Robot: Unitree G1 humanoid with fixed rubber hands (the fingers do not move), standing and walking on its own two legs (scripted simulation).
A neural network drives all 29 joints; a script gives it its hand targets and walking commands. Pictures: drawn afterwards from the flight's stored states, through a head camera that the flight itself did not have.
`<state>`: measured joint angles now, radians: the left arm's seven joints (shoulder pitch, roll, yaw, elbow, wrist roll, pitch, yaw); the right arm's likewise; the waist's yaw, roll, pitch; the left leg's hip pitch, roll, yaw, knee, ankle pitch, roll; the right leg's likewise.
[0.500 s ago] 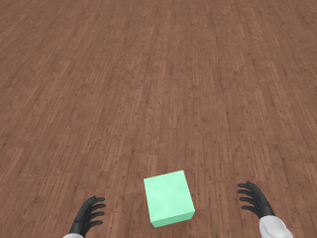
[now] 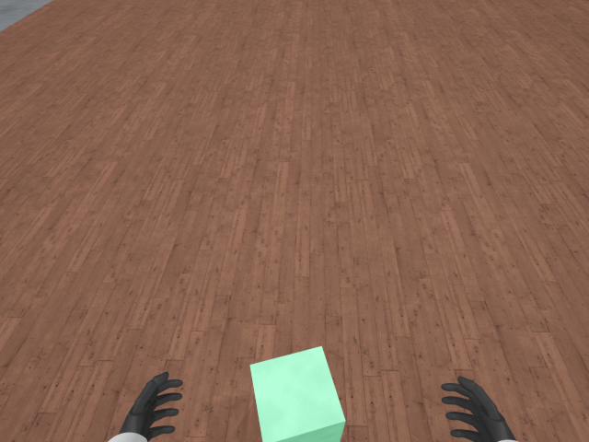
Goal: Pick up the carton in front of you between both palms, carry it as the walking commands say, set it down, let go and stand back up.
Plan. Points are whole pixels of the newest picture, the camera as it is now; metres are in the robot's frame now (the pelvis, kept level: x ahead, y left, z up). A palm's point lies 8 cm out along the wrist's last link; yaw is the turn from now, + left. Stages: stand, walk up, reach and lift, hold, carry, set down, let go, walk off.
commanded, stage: let go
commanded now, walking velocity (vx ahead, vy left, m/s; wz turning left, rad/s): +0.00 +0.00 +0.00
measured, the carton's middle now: (296, 405) +0.37 +0.04 -0.65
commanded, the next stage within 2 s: stand in 0.06 s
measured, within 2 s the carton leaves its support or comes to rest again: neither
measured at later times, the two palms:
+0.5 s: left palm out of the picture +0.15 +0.30 -0.10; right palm out of the picture +0.13 -0.28 -0.07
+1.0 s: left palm out of the picture +0.12 +0.32 -0.10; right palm out of the picture +0.11 -0.28 -0.08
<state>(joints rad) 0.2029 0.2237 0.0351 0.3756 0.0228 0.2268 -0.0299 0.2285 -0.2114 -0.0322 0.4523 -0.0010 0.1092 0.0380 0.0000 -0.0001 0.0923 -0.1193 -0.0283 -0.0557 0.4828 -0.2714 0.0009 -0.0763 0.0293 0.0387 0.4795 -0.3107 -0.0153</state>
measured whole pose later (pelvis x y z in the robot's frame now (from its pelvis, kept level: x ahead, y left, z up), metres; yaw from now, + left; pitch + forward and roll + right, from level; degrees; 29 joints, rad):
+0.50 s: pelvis +0.02 +0.02 +0.00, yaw -1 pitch -1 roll +0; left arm 0.18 0.34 0.03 0.75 0.04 0.01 0.02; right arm 0.19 -0.33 -0.04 0.75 -0.04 0.00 -0.02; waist -0.01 -0.04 0.01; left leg -0.20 -0.03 -0.03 0.51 -0.30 0.03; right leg -0.14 0.02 0.06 0.47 -0.32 0.01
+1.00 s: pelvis +0.01 +0.02 +0.01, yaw -2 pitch -2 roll +0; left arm 0.16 0.37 0.01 0.90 0.03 0.00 0.02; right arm 0.15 -0.35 -0.02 0.91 -0.03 0.00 -0.02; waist 0.00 -0.03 0.02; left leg -0.14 -0.04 -0.02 0.42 -0.25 0.03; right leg -0.10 0.00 0.07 0.39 -0.27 0.02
